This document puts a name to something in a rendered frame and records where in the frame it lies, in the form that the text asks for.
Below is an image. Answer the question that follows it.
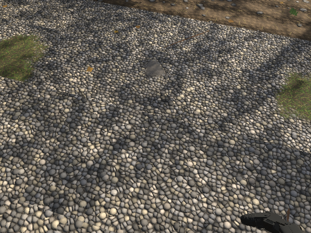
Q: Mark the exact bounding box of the robot right hand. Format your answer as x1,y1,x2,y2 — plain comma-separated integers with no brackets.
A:
240,211,303,233

